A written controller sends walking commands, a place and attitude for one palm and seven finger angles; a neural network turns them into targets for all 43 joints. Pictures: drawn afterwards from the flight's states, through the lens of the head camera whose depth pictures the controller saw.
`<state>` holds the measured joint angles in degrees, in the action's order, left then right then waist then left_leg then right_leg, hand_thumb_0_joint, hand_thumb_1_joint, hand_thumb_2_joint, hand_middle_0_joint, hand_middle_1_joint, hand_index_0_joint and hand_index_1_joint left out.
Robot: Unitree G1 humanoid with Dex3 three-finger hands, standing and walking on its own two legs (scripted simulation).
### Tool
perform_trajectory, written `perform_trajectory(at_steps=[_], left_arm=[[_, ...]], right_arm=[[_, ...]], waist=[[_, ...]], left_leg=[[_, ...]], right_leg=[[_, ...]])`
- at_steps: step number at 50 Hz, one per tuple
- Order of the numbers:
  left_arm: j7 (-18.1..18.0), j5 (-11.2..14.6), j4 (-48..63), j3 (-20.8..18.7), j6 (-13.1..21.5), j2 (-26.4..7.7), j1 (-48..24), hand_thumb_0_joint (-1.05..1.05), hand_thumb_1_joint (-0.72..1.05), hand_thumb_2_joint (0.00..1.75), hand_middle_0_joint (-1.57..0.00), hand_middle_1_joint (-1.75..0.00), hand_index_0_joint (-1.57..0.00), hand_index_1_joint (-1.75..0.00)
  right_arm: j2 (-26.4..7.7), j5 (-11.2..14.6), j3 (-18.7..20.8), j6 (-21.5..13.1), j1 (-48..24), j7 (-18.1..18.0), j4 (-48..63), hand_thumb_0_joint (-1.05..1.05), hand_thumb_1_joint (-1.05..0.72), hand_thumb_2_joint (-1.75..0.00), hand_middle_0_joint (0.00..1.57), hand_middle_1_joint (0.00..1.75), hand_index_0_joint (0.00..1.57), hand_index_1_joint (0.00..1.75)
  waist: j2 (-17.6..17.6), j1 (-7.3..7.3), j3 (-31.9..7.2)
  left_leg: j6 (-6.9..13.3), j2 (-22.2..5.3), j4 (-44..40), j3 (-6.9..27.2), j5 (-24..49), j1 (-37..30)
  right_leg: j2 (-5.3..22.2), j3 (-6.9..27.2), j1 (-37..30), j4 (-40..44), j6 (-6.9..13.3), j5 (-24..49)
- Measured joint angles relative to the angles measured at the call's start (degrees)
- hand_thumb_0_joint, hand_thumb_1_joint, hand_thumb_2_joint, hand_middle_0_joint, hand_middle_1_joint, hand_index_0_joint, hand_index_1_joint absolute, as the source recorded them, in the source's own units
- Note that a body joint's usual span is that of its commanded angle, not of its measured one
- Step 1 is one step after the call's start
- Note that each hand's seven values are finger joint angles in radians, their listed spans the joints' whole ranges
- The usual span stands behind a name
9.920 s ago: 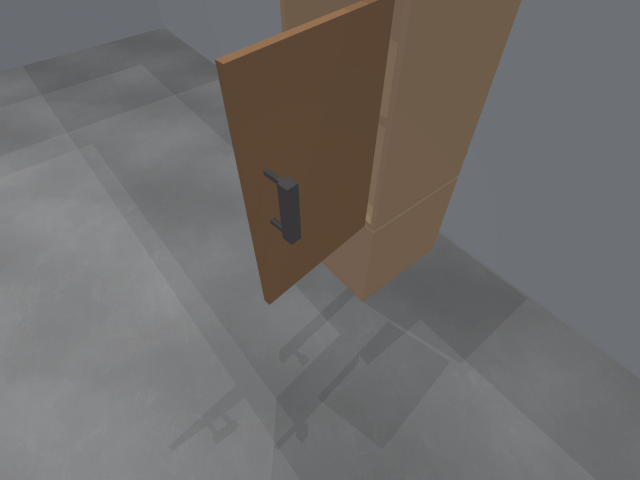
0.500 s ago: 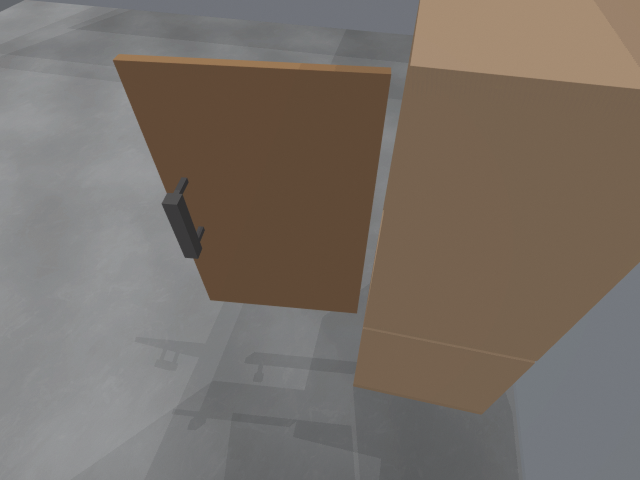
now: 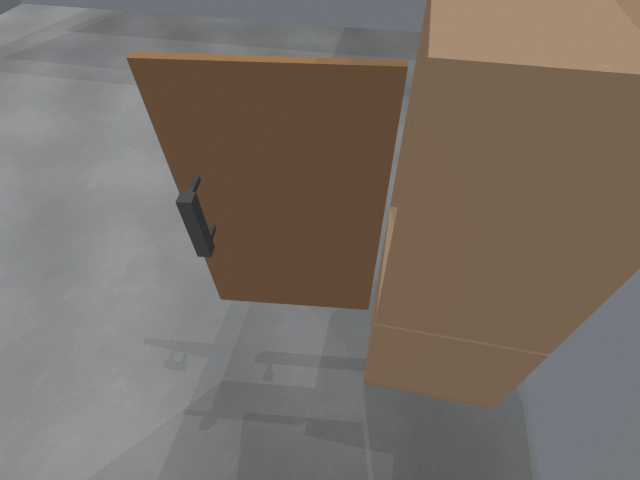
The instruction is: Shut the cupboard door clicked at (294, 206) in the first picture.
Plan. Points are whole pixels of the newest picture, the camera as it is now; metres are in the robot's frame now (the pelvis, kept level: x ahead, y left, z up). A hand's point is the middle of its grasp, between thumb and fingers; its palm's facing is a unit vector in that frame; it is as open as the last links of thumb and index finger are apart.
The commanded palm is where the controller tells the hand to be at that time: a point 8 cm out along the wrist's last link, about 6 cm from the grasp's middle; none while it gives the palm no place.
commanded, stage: look again from close up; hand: left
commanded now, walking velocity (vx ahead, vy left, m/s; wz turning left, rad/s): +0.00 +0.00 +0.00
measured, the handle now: (200, 217) +0.52 +0.25 -0.01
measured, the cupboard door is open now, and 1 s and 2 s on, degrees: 97 97 97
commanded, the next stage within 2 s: shuffle to correct the standing spot in 0.62 s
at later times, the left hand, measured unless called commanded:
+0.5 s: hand out of the picture +0.04 +0.15 -0.17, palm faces -0.01 -0.98 -0.21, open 7.4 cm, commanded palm none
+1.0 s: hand out of the picture +0.03 +0.15 -0.18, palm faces +0.06 -0.97 -0.22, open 7.4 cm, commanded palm none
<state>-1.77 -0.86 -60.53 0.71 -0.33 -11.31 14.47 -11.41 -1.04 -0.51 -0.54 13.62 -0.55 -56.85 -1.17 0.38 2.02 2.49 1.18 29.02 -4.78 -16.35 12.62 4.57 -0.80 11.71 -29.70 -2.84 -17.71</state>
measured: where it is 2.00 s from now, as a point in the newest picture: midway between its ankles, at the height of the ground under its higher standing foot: outside the picture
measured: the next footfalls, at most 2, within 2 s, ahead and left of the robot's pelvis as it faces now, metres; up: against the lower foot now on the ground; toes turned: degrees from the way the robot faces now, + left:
left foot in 1.54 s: +0.11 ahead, +0.19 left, +0.00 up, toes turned +2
right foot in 1.80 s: +0.10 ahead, -0.03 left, +0.00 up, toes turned -5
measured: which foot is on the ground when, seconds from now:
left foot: down 0.00-1.00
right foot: down 0.00-1.00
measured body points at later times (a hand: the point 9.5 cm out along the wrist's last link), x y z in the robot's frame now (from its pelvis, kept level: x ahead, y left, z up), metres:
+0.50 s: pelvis +0.02 -0.03 +0.01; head +0.05 -0.03 +0.45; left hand +0.04 +0.20 -0.15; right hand +0.03 -0.26 -0.15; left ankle -0.01 +0.09 -0.74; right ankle -0.02 -0.15 -0.74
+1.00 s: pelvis +0.02 -0.03 +0.00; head +0.05 -0.03 +0.45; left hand +0.03 +0.21 -0.16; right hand +0.05 -0.27 -0.15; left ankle -0.01 +0.09 -0.73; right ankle -0.02 -0.15 -0.74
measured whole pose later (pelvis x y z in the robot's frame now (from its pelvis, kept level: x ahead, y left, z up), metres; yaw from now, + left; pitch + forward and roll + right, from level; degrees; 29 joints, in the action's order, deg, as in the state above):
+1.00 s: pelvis +0.02 -0.03 +0.00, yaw +0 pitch +0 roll +1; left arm -2.0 -0.9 -61.1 -1.2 -0.2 -10.3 15.7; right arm -10.3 -0.9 0.6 1.0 13.9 -1.0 -61.2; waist 1.1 1.4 2.3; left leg -0.4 -1.2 29.3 -3.5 -18.3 11.1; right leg 2.2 -2.1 9.9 -29.9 -0.3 -20.1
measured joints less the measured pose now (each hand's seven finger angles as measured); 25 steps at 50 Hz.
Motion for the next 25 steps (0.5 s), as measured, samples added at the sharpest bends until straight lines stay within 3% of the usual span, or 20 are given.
perform_trajectory(at_steps=[25], left_arm=[[0.08,0.37,-2.24,0.42,0.73,0.85,-1.26,0.0,0.91,0.9,-0.2,-0.3,-0.2,-0.3]], right_arm=[[1.5,0.29,-0.32,-0.24,-0.48,-0.51,-6.5,0.0,-0.91,-0.9,0.2,0.3,0.2,0.3]], waist=[[1.64,-0.27,1.3]], left_leg=[[-2.79,-2.34,-4.46,0.62,1.16,-3.17]], right_leg=[[-2.53,-0.73,-2.64,3.5,2.18,0.45]])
